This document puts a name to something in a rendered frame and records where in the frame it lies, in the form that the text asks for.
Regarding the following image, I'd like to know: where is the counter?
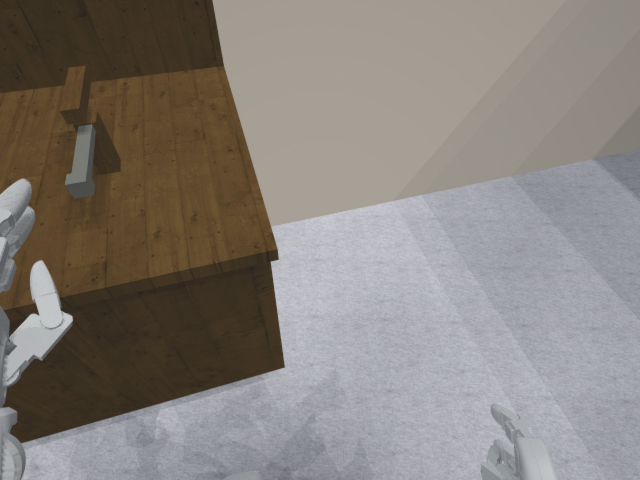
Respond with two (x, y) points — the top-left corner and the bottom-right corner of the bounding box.
(0, 0), (285, 443)

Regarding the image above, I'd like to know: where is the robot left forearm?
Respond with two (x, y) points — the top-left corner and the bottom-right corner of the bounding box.
(0, 407), (26, 480)

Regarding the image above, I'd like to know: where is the robot left hand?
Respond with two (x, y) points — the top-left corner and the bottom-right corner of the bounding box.
(0, 179), (73, 408)

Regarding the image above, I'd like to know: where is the tap lever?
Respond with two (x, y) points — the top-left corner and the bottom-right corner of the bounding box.
(65, 124), (96, 199)

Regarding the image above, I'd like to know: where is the robot right hand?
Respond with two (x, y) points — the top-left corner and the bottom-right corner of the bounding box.
(481, 404), (558, 480)

